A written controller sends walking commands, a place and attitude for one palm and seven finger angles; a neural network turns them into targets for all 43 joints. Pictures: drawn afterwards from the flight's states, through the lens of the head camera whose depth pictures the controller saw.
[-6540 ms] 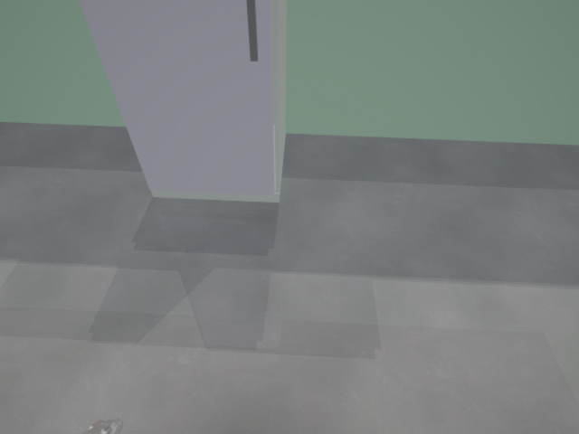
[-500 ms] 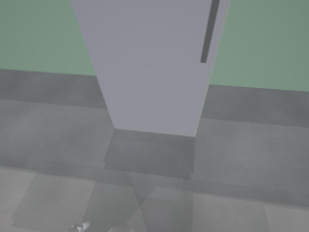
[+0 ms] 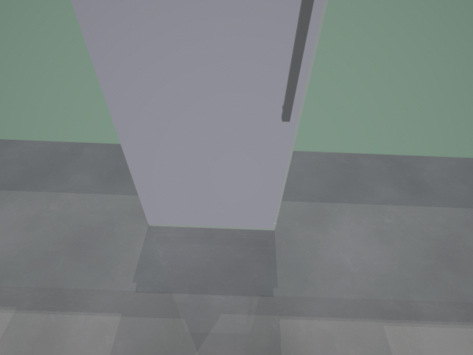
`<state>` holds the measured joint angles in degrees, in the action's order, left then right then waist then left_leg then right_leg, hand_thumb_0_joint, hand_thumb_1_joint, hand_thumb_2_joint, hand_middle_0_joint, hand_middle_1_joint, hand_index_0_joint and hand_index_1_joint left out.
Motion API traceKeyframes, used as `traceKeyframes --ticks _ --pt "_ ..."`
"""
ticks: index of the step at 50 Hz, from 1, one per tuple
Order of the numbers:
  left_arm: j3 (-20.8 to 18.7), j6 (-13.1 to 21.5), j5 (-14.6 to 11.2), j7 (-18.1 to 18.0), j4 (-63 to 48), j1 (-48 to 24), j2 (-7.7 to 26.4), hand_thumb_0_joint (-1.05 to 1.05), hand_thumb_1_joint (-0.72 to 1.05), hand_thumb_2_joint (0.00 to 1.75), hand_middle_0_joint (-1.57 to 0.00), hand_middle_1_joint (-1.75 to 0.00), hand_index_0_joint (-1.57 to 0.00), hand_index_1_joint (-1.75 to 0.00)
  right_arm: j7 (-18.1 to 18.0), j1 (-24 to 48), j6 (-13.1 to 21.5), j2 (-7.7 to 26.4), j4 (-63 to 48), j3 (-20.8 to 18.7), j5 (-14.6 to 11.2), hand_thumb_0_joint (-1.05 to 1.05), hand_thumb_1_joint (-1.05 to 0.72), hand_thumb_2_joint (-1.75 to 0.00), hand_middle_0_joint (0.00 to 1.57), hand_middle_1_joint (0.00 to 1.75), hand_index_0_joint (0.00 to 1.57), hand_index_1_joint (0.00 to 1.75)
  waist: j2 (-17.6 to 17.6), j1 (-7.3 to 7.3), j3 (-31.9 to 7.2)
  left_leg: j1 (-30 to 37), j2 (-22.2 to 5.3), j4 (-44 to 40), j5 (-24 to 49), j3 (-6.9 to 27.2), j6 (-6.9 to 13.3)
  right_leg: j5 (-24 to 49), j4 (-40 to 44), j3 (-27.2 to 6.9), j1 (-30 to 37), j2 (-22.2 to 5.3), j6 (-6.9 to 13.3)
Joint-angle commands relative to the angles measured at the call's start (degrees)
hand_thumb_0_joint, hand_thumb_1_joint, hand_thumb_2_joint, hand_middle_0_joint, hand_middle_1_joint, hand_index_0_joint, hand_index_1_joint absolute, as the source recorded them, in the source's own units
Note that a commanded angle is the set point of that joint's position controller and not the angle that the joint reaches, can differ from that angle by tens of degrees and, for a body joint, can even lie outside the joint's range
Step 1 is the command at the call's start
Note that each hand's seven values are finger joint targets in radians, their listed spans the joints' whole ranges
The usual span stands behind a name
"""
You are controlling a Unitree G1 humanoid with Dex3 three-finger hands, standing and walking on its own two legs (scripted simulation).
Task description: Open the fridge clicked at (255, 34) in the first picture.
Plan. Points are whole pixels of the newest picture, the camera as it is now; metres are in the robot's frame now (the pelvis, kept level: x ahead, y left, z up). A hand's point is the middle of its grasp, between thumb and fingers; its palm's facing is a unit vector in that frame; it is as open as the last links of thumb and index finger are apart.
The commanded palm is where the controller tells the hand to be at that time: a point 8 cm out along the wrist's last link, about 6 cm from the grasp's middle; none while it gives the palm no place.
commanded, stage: take the last steps up to it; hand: right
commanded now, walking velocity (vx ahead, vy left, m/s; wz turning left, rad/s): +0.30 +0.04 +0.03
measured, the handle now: (296, 51) +0.77 -0.12 +0.17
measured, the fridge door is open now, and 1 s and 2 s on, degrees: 0 0 0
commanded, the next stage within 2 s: come to a stop and stand still in 0.68 s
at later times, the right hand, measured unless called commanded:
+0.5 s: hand (339, 318) +0.24 -0.21 -0.16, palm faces -0.04 +0.98 -0.20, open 7.4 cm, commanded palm none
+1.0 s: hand (307, 297) +0.30 -0.16 -0.20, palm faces +0.03 +0.98 -0.18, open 7.3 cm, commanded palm none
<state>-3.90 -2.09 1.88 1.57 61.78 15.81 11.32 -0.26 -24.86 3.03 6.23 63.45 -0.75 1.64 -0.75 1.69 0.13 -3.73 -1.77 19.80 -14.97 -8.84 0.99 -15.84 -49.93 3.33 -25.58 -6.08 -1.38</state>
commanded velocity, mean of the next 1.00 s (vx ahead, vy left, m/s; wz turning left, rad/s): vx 0.11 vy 0.04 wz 0.01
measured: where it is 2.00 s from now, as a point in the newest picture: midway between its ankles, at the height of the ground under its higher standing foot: outside the picture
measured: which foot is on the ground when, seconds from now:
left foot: down 0.00-0.14, up 0.16-0.58, down 0.60-0.98, up 1.00-1.00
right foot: up 0.00-0.12, down 0.14-0.60, up 0.62-0.92, down 0.94-1.00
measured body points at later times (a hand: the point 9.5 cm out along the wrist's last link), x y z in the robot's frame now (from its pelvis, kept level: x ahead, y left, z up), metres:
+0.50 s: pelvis +0.14 -0.02 +0.00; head +0.15 -0.02 +0.45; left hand +0.07 +0.18 -0.16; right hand +0.25 -0.26 -0.15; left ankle +0.23 +0.13 -0.71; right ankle +0.08 -0.14 -0.75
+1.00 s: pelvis +0.29 +0.02 -0.01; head +0.30 +0.00 +0.44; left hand +0.37 +0.25 -0.15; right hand +0.30 -0.21 -0.18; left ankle +0.26 +0.13 -0.74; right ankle +0.35 -0.08 -0.75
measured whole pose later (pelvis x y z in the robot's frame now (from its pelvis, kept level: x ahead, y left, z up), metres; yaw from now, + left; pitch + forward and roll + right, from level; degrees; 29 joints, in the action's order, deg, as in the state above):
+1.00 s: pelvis +0.29 +0.02 -0.01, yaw +3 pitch -2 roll +1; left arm -1.3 1.0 0.9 -1.1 59.6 8.3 8.6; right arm -1.8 -15.4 -0.5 10.4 63.3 -1.5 0.5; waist 1.5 2.3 2.9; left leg -10.0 -1.9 31.9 -19.0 -8.5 -0.1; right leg -12.2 -32.2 6.5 -17.0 -3.6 1.2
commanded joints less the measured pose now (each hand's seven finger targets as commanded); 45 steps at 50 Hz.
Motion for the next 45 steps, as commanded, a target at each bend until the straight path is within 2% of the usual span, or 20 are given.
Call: traceKeyframes --ticks 1,4,5,6,7,8,11,15,21,26,27,28,29,30,31,33,35,37,42,45 --pt "0.4 3.3 -0.7 -0.1 -6.1 -8.9 0.1 0.0 0.9 0.9 -0.2 -0.3 -0.2 -0.3 -0.9 -3.6 0.7 10.1 0.2 -2.7 0.2 0.0 -0.9 -0.9 0.2 0.3 0.2 0.3 8.5 1.26 6.9 -3.8 -15.8 -9.2 -1.6 13.1 7.5 -3.2 9.5 2.2 -1.9 0.3 0.6" --pt "0.6 4.4 -0.8 -0.7 -3.4 -1.7 0.2 0.0 0.9 0.9 -0.2 -0.3 -0.2 -0.3 -0.7 -1.7 0.1 9.8 1.0 -2.8 -0.4 0.0 -0.9 -0.9 0.2 0.3 0.2 0.3 6.3 -2.24 4.5 -9.5 -12.2 -2.9 -2.4 8.9 5.2 2.4 20.3 6.1 13.4 2.8 0.9" --pt "0.3 5.0 -0.7 -1.2 -1.5 3.2 1.8 0.0 0.9 0.9 -0.2 -0.3 -0.2 -0.3 -0.6 -1.5 -0.1 8.2 1.0 -2.6 -0.5 0.0 -0.9 -0.9 0.2 0.3 0.2 0.3 1.8 -4.24 3.2 -14.5 -9.7 3.5 -2.8 7.0 3.8 1.8 23.9 5.1 22.4 2.4 1.1" --pt "-0.7 5.4 -0.3 -1.9 0.5 9.5 6.3 0.0 0.9 0.9 -0.2 -0.3 -0.2 -0.3 -0.3 -1.9 -0.3 5.4 0.3 -2.1 -0.7 0.0 -0.9 -0.9 0.2 0.3 0.2 0.3 -9.8 -6.74 0.8 -22.7 -4.8 17.1 -5.3 3.1 1.1 -4.8 29.0 -7.7 31.2 -6.9 4.1" --pt "-1.9 5.3 0.0 -2.5 1.9 16.4 11.3 0.0 0.9 0.9 -0.2 -0.3 -0.2 -0.3 0.0 -0.5 -0.3 3.2 -1.6 -1.5 -0.7 0.0 -0.9 -0.9 0.2 0.3 0.2 0.3 -18.2 -8.44 -1.4 -31.1 -0.2 32.2 -17.3 -0.7 -0.8 -8.1 36.6 -23.8 34.8 -19.1 9.2" --pt "-2.0 4.8 -0.1 -3.0 2.2 16.4 11.9 0.0 0.9 0.9 -0.2 -0.3 -0.2 -0.3 -0.2 3.9 -0.9 5.2 -3.2 -1.8 -0.1 0.0 -0.9 -0.9 0.2 0.3 0.2 0.3 -16.6 -8.99 -0.2 -33.5 -1.9 41.7 -18.9 4.3 -0.2 -14.0 39.3 -26.5 30.7 -21.1 11.3" --pt "-0.2 5.4 -0.2 -3.3 -0.5 7.0 4.6 0.0 0.9 0.9 -0.2 -0.3 -0.2 -0.3 0.9 7.1 -1.3 4.7 -2.6 -2.5 0.3 0.0 -0.9 -0.9 0.2 0.3 0.2 0.3 -4.2 -4.83 8.5 -33.0 -6.5 46.6 -7.0 7.4 -0.4 -10.2 42.1 -16.7 16.5 -16.9 10.1" --pt "0.6 6.5 -0.6 -3.3 -1.0 5.0 3.5 0.0 0.9 0.9 -0.2 -0.3 -0.2 -0.3 1.4 4.4 -2.4 3.5 -2.4 -2.6 0.1 0.0 -0.9 -0.9 0.2 0.3 0.2 0.3 -6.0 -1.58 6.5 -28.8 -6.4 40.6 0.2 5.9 -2.0 1.6 42.1 -5.3 15.2 -11.6 8.9" --pt "-0.2 6.1 -0.2 -2.9 0.2 7.7 4.5 0.0 0.9 0.9 -0.2 -0.3 -0.2 -0.3 1.7 14.8 -2.7 5.0 -7.1 -2.9 -0.2 0.0 -0.9 -0.9 0.2 0.3 0.2 0.3 -5.5 -2.8 9.1 -29.3 -6.7 26.1 2.9 4.5 -2.9 7.3 41.6 -2.1 17.5 -12.1 9.9" --pt "-0.8 5.3 0.3 -2.8 0.8 8.6 5.4 0.0 0.9 0.9 -0.2 -0.3 -0.2 -0.3 1.7 18.4 -2.0 5.8 -8.5 -3.1 -0.2 0.0 -0.9 -0.9 0.2 0.3 0.2 0.3 -6.7 -3.53 8.4 -21.1 -3.4 16.9 2.1 1.3 -1.8 11.4 35.9 -1.0 17.5 -11.8 8.5" --pt "-0.9 5.1 0.3 -2.8 0.8 8.2 5.4 0.0 0.9 0.9 -0.2 -0.3 -0.2 -0.3 1.6 16.5 -1.7 6.2 -8.0 -3.3 -0.2 0.0 -0.9 -0.9 0.2 0.3 0.2 0.3 -5.7 -2.43 7.1 -16.6 -2.5 14.2 3.1 0.7 -1.4 12.3 32.9 -0.4 16.8 -11.3 7.7" --pt "-0.7 5.0 0.1 -2.6 0.9 7.7 5.2 0.0 0.9 0.9 -0.2 -0.3 -0.2 -0.3 1.4 11.0 -1.2 7.7 -6.3 -3.6 -0.2 0.0 -0.9 -0.9 0.2 0.3 0.2 0.3 -2.8 0.28 3.9 -8.7 -0.9 10.0 4.4 -0.5 -0.8 15.6 25.6 1.5 15.9 -9.3 6.1" --pt "-0.5 5.2 -0.4 -2.3 1.0 7.7 4.2 0.0 0.9 0.9 -0.2 -0.3 -0.2 -0.3 1.1 2.9 -0.4 10.5 -3.6 -4.3 0.0 0.0 -0.9 -0.9 0.2 0.3 0.2 0.3 2.2 3.93 -1.2 3.3 -3.0 7.7 6.1 2.9 0.5 15.6 13.6 4.3 11.3 -6.0 4.1" --pt "0.5 5.4 -1.1 -1.9 -0.1 9.8 -0.1 0.0 0.9 0.9 -0.2 -0.3 -0.2 -0.3 0.3 -4.0 0.5 17.2 -1.6 -5.8 0.3 0.0 -0.9 -0.9 0.2 0.3 0.2 0.3 18.2 5.51 -8.1 16.2 -18.2 3.3 11.3 21.6 5.2 -5.6 -4.4 8.3 -2.2 1.0 1.5" --pt "0.7 5.0 -1.5 -2.1 -2.7 6.6 1.1 0.0 0.9 0.9 -0.2 -0.3 -0.2 -0.3 0.0 -6.8 0.3 19.5 -1.2 -5.6 -0.9 0.0 -0.9 -0.9 0.2 0.3 0.2 0.3 15.7 5.81 -9.4 15.6 -24.1 -1.3 20.0 30.7 10.1 -20.4 -16.2 2.1 -7.0 3.9 1.6" --pt "-0.1 4.3 -1.2 -2.1 -2.7 3.2 1.3 0.0 0.9 0.9 -0.2 -0.3 -0.2 -0.3 -0.6 3.2 0.1 15.6 -3.5 -4.9 -0.9 0.0 -0.9 -0.9 0.2 0.3 0.2 0.3 10.6 2.83 -3.6 4.0 -22.4 -4.9 6.2 27.2 10.9 -13.2 -23.6 -2.6 -8.7 -0.4 1.9" --pt "0.4 3.8 -0.5 -1.8 -1.7 3.2 -0.1 0.0 0.9 0.9 -0.2 -0.3 -0.2 -0.3 -0.9 9.9 0.3 11.1 -5.1 -3.4 -0.5 0.0 -0.9 -0.9 0.2 0.3 0.2 0.3 5.1 -0.91 0.3 -5.8 -17.7 -5.5 10.0 15.9 8.2 -6.6 -18.7 -2.3 -5.2 -2.4 1.1" --pt "0.7 2.9 -0.5 -1.8 -0.9 5.4 -1.3 0.0 0.9 0.9 -0.2 -0.3 -0.2 -0.3 -0.9 10.9 0.7 9.1 -4.7 -2.5 -0.3 0.0 -0.9 -0.9 0.2 0.3 0.2 0.3 6.9 -3.04 1.1 -10.5 -15.1 -5.9 15.4 10.0 7.2 -5.3 -11.7 -0.6 -0.7 -1.8 0.1" --pt "2.3 3.0 -0.9 -2.1 -1.4 2.9 -2.7 0.0 0.9 0.9 -0.2 -0.3 -0.2 -0.3 -1.2 10.7 0.1 9.0 -4.0 -2.1 -0.3 0.0 -0.9 -0.9 0.2 0.3 0.2 0.3 6.5 -2.5 0.6 -9.3 -12.8 -2.4 26.8 7.4 7.8 -1.6 8.6 1.3 6.2 0.9 -1.0" --pt "2.3 3.3 -1.3 -2.5 -0.4 3.5 -0.2 0.0 0.9 0.9 -0.2 -0.3 -0.2 -0.3 -1.8 10.5 -1.1 9.5 -3.1 -1.8 -1.2 0.0 -0.9 -0.9 0.2 0.3 0.2 0.3 4.0 -3.29 -1.6 -9.3 -9.3 5.1 26.1 5.0 3.5 17.4 25.0 0.5 17.7 0.9 -0.9"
